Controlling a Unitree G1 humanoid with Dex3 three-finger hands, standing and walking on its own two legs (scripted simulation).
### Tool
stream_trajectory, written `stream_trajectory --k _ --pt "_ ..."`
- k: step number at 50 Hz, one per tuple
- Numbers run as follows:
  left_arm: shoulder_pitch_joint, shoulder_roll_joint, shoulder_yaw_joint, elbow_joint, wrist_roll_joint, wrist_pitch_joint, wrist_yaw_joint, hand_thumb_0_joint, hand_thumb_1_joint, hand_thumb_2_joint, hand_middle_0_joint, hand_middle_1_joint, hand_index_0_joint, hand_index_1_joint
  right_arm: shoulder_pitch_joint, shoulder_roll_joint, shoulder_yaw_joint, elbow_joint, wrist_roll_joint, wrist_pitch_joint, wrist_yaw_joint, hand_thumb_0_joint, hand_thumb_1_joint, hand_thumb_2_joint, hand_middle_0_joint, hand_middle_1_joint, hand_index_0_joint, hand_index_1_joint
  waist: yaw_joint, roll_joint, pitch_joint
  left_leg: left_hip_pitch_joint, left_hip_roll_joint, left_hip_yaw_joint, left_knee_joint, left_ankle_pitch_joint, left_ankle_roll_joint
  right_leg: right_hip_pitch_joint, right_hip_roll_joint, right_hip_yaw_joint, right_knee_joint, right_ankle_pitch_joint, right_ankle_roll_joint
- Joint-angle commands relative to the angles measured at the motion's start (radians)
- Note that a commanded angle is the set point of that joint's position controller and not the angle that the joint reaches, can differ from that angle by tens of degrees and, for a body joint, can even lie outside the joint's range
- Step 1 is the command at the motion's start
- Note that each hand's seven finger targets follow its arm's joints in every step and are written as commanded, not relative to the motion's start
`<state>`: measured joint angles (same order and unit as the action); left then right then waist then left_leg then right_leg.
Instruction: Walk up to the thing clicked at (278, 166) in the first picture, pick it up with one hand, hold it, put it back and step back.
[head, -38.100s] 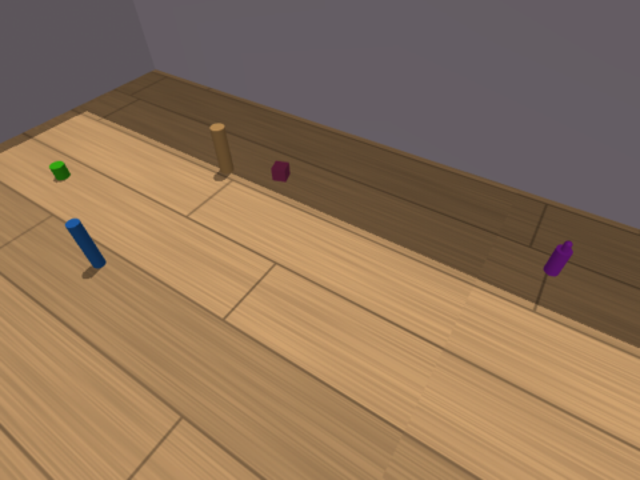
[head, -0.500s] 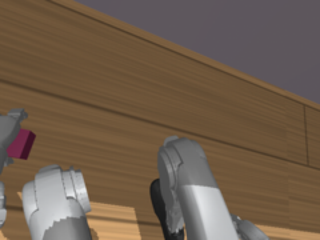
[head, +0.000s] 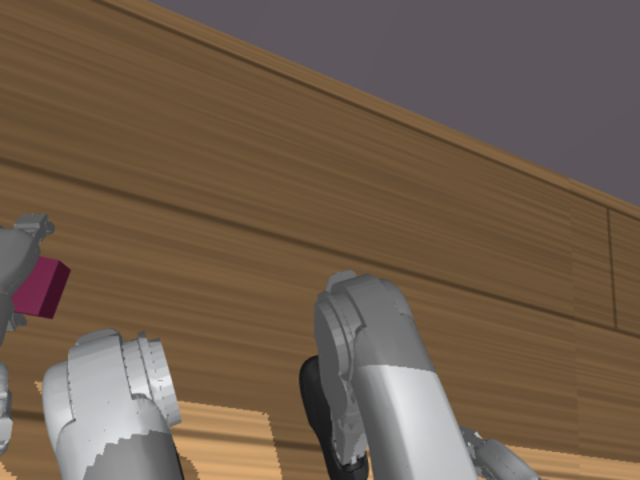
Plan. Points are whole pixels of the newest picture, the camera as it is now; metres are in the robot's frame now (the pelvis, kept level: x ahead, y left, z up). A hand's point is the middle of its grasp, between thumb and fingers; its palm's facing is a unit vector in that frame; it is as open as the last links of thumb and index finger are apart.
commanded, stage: close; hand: left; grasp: from above
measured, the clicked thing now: (25, 284) +0.40 +0.28 -0.26
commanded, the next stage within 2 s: none
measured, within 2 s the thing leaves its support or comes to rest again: neither
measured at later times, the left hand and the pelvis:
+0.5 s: hand (8, 284) +0.39 +0.29 -0.23, palm faces -0.48 -0.04 -0.88, open 12.4 cm; pelvis +0.00 +0.00 +0.00, yaw +0 degrees
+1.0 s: hand (8, 282) +0.40 +0.29 -0.23, palm faces -0.48 -0.05 -0.88, open 12.5 cm; pelvis +0.00 +0.00 +0.00, yaw +0 degrees
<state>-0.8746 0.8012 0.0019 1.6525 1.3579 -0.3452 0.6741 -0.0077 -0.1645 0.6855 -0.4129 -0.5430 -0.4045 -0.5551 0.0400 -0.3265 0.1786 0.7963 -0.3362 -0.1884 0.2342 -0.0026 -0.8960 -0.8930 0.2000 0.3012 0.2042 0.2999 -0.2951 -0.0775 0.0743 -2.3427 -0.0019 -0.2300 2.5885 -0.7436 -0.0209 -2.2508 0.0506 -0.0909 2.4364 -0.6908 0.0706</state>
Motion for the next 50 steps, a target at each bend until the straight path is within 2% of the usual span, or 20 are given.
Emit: stream_trajectory --k 1,4,5,7,9,13,16,17,20,22,26,27,33,35,36,38,40,43,48,50 --pt "-0.221 0.174 0.025 -0.074 -0.012 -0.012 0.04 0.0 -0.091 0.703 -0.403 -0.524 -0.383 -0.542 0.158 -0.298 -0.081 -0.003 0.005 0.004 -0.01 0.0 -0.887 -0.894 0.2 0.3 0.2 0.3 -0.044 0.343 -0.602 0.44 0.0 0.111 -0.271 0.196 0.037 0.299 0.037 -0.14 -0.218 0.211 -0.097" --pt "-0.21 0.146 0.005 -0.064 -0.007 -0.012 0.034 0.0 -0.081 0.694 -0.394 -0.547 -0.381 -0.557 0.156 -0.292 -0.077 -0.015 -0.001 -0.002 -0.003 0.0 -0.885 -0.893 0.2 0.3 0.2 0.3 -0.051 0.341 -0.588 0.457 0.0 0.114 -0.263 0.207 0.039 0.284 0.034 -0.145 -0.203 0.224 -0.092" --pt "-0.225 0.169 0.02 -0.076 -0.013 -0.017 0.042 0.0 -0.105 0.714 -0.388 -0.537 -0.369 -0.554 0.152 -0.302 -0.077 -0.003 -0.001 0.003 -0.006 0.0 -0.884 -0.893 0.2 0.3 0.2 0.3 -0.05 0.345 -0.59 0.447 0.0 0.108 -0.274 0.193 0.04 0.287 0.036 -0.15 -0.215 0.209 -0.092" --pt "-0.216 0.165 0.011 -0.056 -0.01 -0.014 0.046 0.0 -0.1 0.695 -0.386 -0.554 -0.372 -0.565 0.144 -0.296 -0.077 -0.007 0.0 0.006 -0.011 0.0 -0.888 -0.894 0.2 0.3 0.2 0.3 -0.048 0.334 -0.568 0.427 0.001 0.112 -0.279 0.161 0.039 0.284 0.038 -0.137 -0.224 0.18 -0.097" --pt "-0.215 0.16 0.011 -0.064 -0.008 -0.012 0.047 0.0 -0.095 0.71 -0.386 -0.556 -0.371 -0.567 0.159 -0.294 -0.075 -0.007 -0.002 0.006 -0.011 0.0 -0.885 -0.893 0.2 0.3 0.2 0.3 -0.055 0.338 -0.596 0.446 0.003 0.112 -0.278 0.191 0.037 0.302 0.04 -0.138 -0.219 0.214 -0.094" --pt "-0.211 0.141 -0.003 -0.066 -0.006 -0.012 0.042 0.0 -0.1 0.705 -0.39 -0.54 -0.372 -0.555 0.144 -0.301 -0.075 -0.008 -0.005 -0.002 -0.004 0.0 -0.886 -0.894 0.2 0.3 0.2 0.3 -0.058 0.338 -0.573 0.445 0.0 0.107 -0.264 0.204 0.04 0.274 0.035 -0.155 -0.211 0.215 -0.096" --pt "-0.222 0.17 0.008 -0.07 -0.009 -0.011 0.046 0.0 -0.104 0.708 -0.382 -0.557 -0.367 -0.569 0.149 -0.302 -0.077 -0.007 0.0 -0.002 -0.008 0.0 -0.887 -0.894 0.2 0.3 0.2 0.3 -0.052 0.348 -0.583 0.445 0.002 0.111 -0.281 0.174 0.037 0.295 0.037 -0.14 -0.225 0.199 -0.095" --pt "-0.219 0.171 0.003 -0.068 -0.002 -0.008 0.043 0.0 -0.104 0.703 -0.386 -0.551 -0.371 -0.563 0.153 -0.3 -0.074 -0.017 -0.002 -0.003 -0.007 0.0 -0.888 -0.894 0.2 0.3 0.2 0.3 -0.054 0.341 -0.588 0.441 0.002 0.114 -0.27 0.179 0.037 0.297 0.035 -0.137 -0.221 0.202 -0.096" --pt "-0.223 0.148 -0.004 -0.089 -0.017 0.0 0.042 0.0 -0.099 0.703 -0.383 -0.553 -0.369 -0.563 0.151 -0.3 -0.08 -0.012 0.0 -0.009 -0.006 0.0 -0.886 -0.893 0.2 0.3 0.2 0.3 -0.051 0.339 -0.578 0.433 0.002 0.114 -0.272 0.167 0.038 0.286 0.036 -0.138 -0.227 0.183 -0.098" --pt "-0.231 0.168 0.003 -0.083 -0.015 0.003 0.039 0.0 -0.085 0.684 -0.395 -0.542 -0.383 -0.552 0.155 -0.307 -0.079 -0.013 0.004 -0.01 -0.007 0.0 -0.888 -0.894 0.2 0.3 0.2 0.3 -0.051 0.347 -0.559 0.421 0.001 0.113 -0.274 0.155 0.039 0.268 0.033 -0.14 -0.226 0.166 -0.1" --pt "-0.214 0.163 0.015 -0.072 -0.015 0.0 0.036 0.0 -0.089 0.687 -0.384 -0.554 -0.374 -0.56 0.155 -0.3 -0.068 -0.023 0.006 -0.008 -0.005 0.0 -0.886 -0.893 0.2 0.3 0.2 0.3 -0.051 0.326 -0.586 0.43 -0.001 0.106 -0.262 0.212 0.038 0.293 0.035 -0.151 -0.219 0.224 -0.097" --pt "-0.203 0.146 0.003 -0.067 -0.013 0.0 0.029 0.0 -0.095 0.699 -0.382 -0.548 -0.37 -0.557 0.145 -0.294 -0.061 -0.04 0.006 -0.012 -0.003 0.0 -0.885 -0.893 0.2 0.3 0.2 0.3 -0.055 0.321 -0.587 0.446 -0.002 0.109 -0.257 0.22 0.04 0.293 0.034 -0.15 -0.209 0.238 -0.094" --pt "-0.228 0.191 0.02 -0.078 -0.014 -0.008 0.033 0.0 -0.114 0.711 -0.382 -0.545 -0.364 -0.56 0.162 -0.305 -0.074 -0.021 0.005 -0.001 -0.015 0.0 -0.886 -0.894 0.2 0.3 0.199 0.3 -0.052 0.335 -0.575 0.426 0.001 0.111 -0.284 0.151 0.036 0.3 0.038 -0.133 -0.24 0.17 -0.096" --pt "-0.22 0.159 0.003 -0.08 -0.008 -0.004 0.03 0.0 -0.078 0.679 -0.386 -0.556 -0.379 -0.56 0.158 -0.302 -0.078 -0.022 0.0 -0.008 -0.008 0.0 -0.885 -0.893 0.2 0.3 0.2 0.3 -0.049 0.343 -0.557 0.429 -0.001 0.112 -0.273 0.155 0.041 0.259 0.033 -0.144 -0.223 0.167 -0.097" --pt "-0.221 0.167 0.004 -0.08 -0.014 -0.003 0.034 0.0 -0.089 0.69 -0.389 -0.546 -0.377 -0.555 0.146 -0.301 -0.075 -0.019 -0.001 -0.004 -0.011 0.0 -0.886 -0.894 0.2 0.3 0.199 0.3 -0.048 0.338 -0.561 0.42 0.002 0.109 -0.286 0.135 0.038 0.274 0.04 -0.136 -0.236 0.148 -0.099" --pt "-0.226 0.173 0.007 -0.081 -0.006 -0.008 0.033 0.0 -0.094 0.691 -0.387 -0.545 -0.374 -0.555 0.16 -0.305 -0.078 -0.021 0.01 -0.004 -0.013 0.0 -0.886 -0.893 0.2 0.3 0.2 0.3 -0.052 0.339 -0.573 0.433 0.0 0.109 -0.277 0.168 0.039 0.273 0.035 -0.144 -0.222 0.186 -0.097" --pt "-0.226 0.166 0.003 -0.091 -0.005 -0.007 0.039 0.0 -0.09 0.697 -0.403 -0.522 -0.384 -0.538 0.151 -0.304 -0.08 -0.011 0.004 -0.003 -0.01 0.0 -0.886 -0.894 0.2 0.3 0.2 0.3 -0.043 0.345 -0.572 0.428 0.0 0.106 -0.277 0.168 0.037 0.268 0.038 -0.144 -0.224 0.181 -0.098" --pt "-0.218 0.167 0.014 -0.08 0.002 -0.009 0.045 0.0 -0.086 0.686 -0.387 -0.538 -0.376 -0.546 0.167 -0.303 -0.076 -0.01 0.003 -0.002 -0.005 0.0 -0.883 -0.892 0.2 0.3 0.2 0.3 -0.052 0.353 -0.599 0.462 0.0 0.101 -0.276 0.219 0.035 0.282 0.037 -0.156 -0.205 0.233 -0.092" --pt "-0.216 0.157 0.004 -0.054 0.001 -0.008 0.049 0.0 -0.087 0.683 -0.386 -0.556 -0.377 -0.562 0.152 -0.306 -0.077 -0.015 -0.002 -0.005 -0.002 0.0 -0.887 -0.894 0.2 0.3 0.2 0.3 -0.058 0.34 -0.553 0.435 -0.001 0.108 -0.276 0.171 0.039 0.265 0.035 -0.148 -0.22 0.194 -0.095" --pt "-0.215 0.154 -0.002 -0.057 0.005 -0.003 0.046 0.0 -0.105 0.702 -0.374 -0.564 -0.363 -0.572 0.154 -0.3 -0.075 -0.019 0.001 -0.008 0.0 0.0 -0.886 -0.893 0.2 0.3 0.2 0.3 -0.056 0.349 -0.569 0.454 0.0 0.11 -0.28 0.187 0.037 0.272 0.036 -0.145 -0.212 0.21 -0.094"
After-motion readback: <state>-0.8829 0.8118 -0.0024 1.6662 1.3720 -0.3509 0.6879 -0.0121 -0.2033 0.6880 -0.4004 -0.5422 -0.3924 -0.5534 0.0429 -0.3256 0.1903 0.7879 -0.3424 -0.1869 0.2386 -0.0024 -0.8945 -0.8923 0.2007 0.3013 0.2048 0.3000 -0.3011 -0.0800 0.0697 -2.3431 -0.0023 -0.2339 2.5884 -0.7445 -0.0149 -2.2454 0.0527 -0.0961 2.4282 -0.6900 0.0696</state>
